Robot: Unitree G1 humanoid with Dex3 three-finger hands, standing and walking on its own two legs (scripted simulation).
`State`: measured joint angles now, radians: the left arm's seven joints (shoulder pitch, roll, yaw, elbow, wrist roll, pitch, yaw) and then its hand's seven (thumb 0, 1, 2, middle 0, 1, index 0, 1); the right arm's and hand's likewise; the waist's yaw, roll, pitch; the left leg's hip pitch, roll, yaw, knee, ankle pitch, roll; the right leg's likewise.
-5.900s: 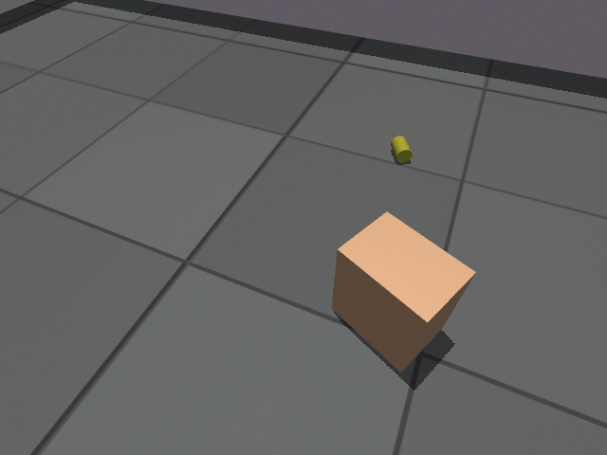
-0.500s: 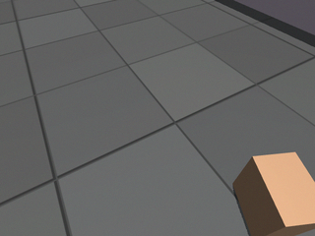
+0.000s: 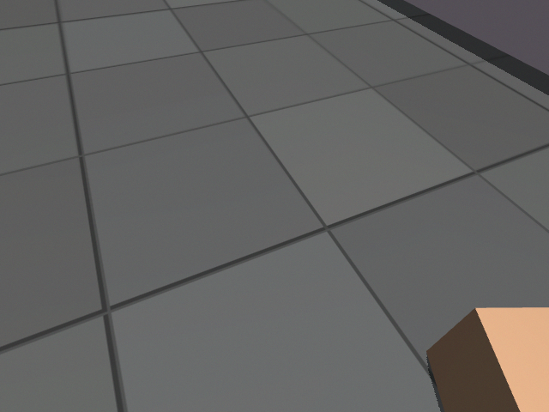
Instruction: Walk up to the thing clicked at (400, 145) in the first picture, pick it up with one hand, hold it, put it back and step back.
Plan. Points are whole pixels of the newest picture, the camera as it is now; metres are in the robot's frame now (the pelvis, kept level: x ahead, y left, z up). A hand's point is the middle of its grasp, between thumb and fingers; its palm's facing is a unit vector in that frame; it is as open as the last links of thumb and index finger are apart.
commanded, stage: walk up
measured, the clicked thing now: out of the picture +0.91 -1.44 -0.72
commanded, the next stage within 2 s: none
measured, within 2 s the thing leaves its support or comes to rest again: neither
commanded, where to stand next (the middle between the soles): +0.73 -0.08 m, yaw -3 degrees
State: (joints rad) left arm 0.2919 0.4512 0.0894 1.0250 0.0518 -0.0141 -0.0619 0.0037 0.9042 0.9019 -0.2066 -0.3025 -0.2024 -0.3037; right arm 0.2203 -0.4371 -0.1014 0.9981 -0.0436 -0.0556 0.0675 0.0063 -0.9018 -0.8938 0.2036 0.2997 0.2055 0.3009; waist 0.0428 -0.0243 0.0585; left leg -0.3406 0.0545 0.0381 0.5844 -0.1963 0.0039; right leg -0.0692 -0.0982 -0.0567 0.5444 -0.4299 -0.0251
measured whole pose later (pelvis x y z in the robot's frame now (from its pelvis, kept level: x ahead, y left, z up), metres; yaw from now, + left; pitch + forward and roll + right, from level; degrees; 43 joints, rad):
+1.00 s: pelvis +0.41 -0.02 -0.01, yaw -4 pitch -3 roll +0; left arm 0.34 0.43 0.04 0.87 0.01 -0.03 -0.04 0.01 0.91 0.90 -0.20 -0.30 -0.20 -0.30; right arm 0.26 -0.39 -0.07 0.83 -0.02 -0.09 0.05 0.00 -0.90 -0.89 0.20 0.30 0.21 0.30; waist 0.01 -0.06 0.08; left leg -0.37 0.04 0.09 0.66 -0.23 0.03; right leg -0.28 -0.01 0.02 1.06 -0.50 -0.05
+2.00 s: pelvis +0.66 -0.08 -0.01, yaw -3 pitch -3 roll +0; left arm 0.26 0.39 0.01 0.89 -0.01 -0.03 0.00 0.00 0.91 0.90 -0.20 -0.30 -0.20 -0.30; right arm 0.15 -0.36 -0.01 0.84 -0.02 -0.03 0.02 0.00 -0.90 -0.89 0.21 0.30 0.21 0.30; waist 0.02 -0.03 0.12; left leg -0.37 0.02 0.06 0.62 -0.20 0.02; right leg -0.34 -0.05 -0.01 0.84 -0.49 -0.02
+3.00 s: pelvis +0.70 -0.08 +0.02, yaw -3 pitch -2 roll +0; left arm 0.09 0.35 0.00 1.17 0.01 -0.02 -0.01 0.00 0.91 0.90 -0.20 -0.30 -0.20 -0.30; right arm 0.05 -0.35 0.00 1.15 -0.01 0.00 0.02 0.00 -0.90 -0.89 0.20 0.30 0.21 0.30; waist 0.01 0.01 0.05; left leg -0.18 0.03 0.03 0.35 -0.14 -0.01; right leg -0.10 -0.04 -0.03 0.33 -0.19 0.03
